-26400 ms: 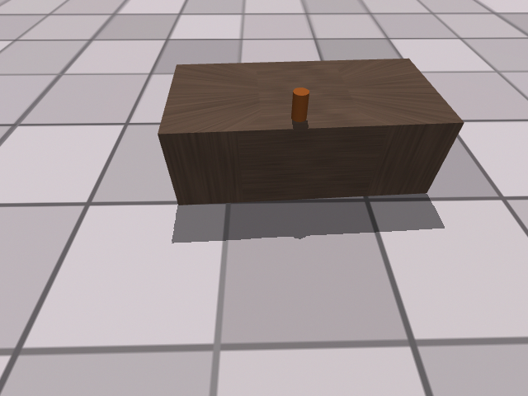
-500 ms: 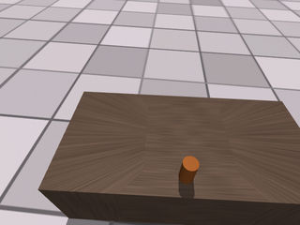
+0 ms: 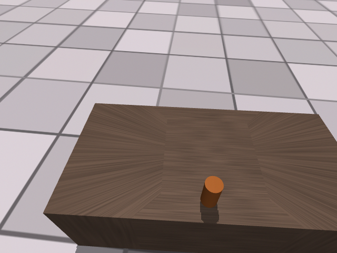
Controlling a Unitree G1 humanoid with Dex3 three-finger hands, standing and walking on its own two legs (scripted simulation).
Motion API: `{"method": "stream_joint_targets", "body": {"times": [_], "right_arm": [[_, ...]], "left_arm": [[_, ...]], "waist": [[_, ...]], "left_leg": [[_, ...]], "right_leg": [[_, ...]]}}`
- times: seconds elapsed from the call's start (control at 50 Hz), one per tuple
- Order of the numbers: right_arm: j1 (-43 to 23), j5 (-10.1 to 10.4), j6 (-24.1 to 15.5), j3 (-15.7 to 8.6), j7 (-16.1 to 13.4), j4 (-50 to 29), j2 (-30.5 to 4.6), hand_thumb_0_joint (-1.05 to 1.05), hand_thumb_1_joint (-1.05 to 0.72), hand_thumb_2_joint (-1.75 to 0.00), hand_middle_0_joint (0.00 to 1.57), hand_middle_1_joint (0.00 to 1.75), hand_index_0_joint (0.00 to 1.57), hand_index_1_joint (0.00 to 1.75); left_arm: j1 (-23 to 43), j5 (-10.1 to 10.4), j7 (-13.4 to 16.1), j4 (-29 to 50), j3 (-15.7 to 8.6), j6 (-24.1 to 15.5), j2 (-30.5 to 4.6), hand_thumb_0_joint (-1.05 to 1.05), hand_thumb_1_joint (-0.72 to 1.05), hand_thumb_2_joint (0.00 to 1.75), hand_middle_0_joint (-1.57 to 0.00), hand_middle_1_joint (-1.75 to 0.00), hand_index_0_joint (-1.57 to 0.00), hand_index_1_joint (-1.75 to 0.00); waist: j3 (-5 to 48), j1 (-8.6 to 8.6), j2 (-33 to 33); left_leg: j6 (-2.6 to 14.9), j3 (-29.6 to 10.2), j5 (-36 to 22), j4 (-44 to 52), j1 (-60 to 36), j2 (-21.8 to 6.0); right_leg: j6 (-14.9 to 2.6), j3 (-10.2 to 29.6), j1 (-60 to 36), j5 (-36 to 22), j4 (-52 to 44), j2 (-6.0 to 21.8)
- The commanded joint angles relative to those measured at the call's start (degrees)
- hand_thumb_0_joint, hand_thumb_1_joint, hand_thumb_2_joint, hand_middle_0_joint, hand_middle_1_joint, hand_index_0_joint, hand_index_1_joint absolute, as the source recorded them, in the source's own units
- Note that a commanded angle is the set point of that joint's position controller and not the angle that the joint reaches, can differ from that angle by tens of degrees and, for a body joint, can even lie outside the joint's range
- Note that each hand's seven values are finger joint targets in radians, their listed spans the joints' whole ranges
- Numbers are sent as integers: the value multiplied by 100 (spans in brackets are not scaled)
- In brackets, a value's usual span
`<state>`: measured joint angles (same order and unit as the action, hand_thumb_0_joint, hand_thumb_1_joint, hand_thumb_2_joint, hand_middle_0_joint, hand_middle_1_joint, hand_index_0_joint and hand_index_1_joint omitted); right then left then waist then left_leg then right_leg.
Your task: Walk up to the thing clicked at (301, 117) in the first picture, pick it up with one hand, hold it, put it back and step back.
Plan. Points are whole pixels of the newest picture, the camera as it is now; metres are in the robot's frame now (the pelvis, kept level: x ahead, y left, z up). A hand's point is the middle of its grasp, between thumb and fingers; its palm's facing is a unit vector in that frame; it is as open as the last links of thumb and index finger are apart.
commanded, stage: stand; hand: right
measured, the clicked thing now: (211, 192) +0.42 -0.16 -0.27
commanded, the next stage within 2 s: step back in 0.94 s
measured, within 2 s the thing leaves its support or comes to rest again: neither
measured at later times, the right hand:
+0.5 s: hand out of the picture +0.07 -0.26 -0.15, palm faces -0.02 +0.94 -0.35, open 7.4 cm
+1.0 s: hand out of the picture +0.08 -0.26 -0.16, palm faces -0.02 +0.94 -0.34, open 7.4 cm
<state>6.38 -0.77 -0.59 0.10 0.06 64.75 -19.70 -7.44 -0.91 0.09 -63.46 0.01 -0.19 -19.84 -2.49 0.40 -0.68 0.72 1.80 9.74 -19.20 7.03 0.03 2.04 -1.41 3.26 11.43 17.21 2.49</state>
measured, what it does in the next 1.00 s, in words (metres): stands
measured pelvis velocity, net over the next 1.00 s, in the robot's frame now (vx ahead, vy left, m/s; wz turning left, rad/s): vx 0.00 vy -0.01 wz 0.01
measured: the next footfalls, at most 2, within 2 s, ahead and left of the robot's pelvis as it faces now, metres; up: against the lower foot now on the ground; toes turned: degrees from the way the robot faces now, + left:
left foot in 1.56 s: -0.10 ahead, +0.11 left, +0.00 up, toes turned +4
right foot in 1.96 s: -0.19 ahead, -0.13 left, +0.00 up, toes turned +1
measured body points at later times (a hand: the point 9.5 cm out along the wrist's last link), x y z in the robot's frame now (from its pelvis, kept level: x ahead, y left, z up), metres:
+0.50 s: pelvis +0.00 +0.00 +0.00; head +0.00 +0.00 +0.45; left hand +0.07 +0.30 -0.14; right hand +0.07 -0.30 -0.13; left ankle +0.01 +0.11 -0.75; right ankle -0.02 -0.14 -0.75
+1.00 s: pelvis +0.00 -0.01 +0.00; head +0.02 +0.00 +0.45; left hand +0.07 +0.30 -0.14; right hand +0.08 -0.31 -0.13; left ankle +0.01 +0.11 -0.75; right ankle -0.02 -0.14 -0.75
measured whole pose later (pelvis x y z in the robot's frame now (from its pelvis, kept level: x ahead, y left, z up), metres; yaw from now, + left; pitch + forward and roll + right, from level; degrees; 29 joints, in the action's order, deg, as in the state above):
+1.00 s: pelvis +0.00 -0.01 +0.00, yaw +0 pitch -2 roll +0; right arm 5.5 0.0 0.1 -0.3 0.7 63.3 -20.0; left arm -7.1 -0.1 0.2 -62.1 -1.0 0.1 -20.4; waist -4.0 0.3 -0.6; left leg 0.6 1.3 10.5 -21.8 9.5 -0.2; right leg 1.5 -1.8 6.0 12.9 20.8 2.3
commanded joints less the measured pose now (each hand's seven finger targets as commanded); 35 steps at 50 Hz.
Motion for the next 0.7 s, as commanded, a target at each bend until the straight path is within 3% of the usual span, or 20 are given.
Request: {"method": "stream_joint_targets", "body": {"times": [0.0,0.2,0.26,0.46,0.54,0.68], "right_arm": [[-276,17,-110,-264,-73,-322,-1259,0,-90,-90,20,30,20,30],[-283,14,-115,-273,-73,-334,-1273,0,-90,-90,20,30,20,30],[-206,15,-106,-249,-67,-302,-1214,0,-90,-90,20,30,20,30],[-265,20,-120,-268,-72,-331,-1276,0,-90,-90,20,30,20,30],[-223,18,-111,-252,-72,-307,-1270,0,-90,-90,20,30,20,30],[-238,15,-116,-255,-69,-330,-1272,0,-90,-90,20,30,20,30]], "left_arm": [[180,2,53,336,-224,-111,-1169,0,90,90,-20,-30,-20,-30],[193,-4,61,361,-227,-132,-1200,0,90,90,-20,-30,-20,-30],[170,10,52,330,-231,-117,-1183,0,90,90,-20,-30,-20,-30],[149,1,46,354,-225,-123,-1198,0,90,90,-20,-30,-20,-30],[131,-8,37,336,-227,-110,-1181,0,90,90,-20,-30,-20,-30],[115,4,47,338,-225,-122,-1182,0,90,90,-20,-30,-20,-30]], "waist": [[302,-27,60],[367,-12,85],[230,-6,50],[336,-28,78],[254,-22,109],[310,-42,57]], "left_leg": [[67,-655,-840,323,-147,-761],[55,-643,-1026,261,-254,-771],[44,-641,-760,334,-108,-738],[61,-666,-884,302,-221,-777],[44,-669,-564,370,-131,-740],[64,-665,-843,321,-163,-748]], "right_leg": [[-259,431,116,-569,-323,563],[-260,444,119,-798,-321,588],[-260,430,138,-579,-339,566],[-270,434,155,-600,-322,571],[-280,438,201,-495,-343,566],[-269,426,182,-606,-329,574]]}}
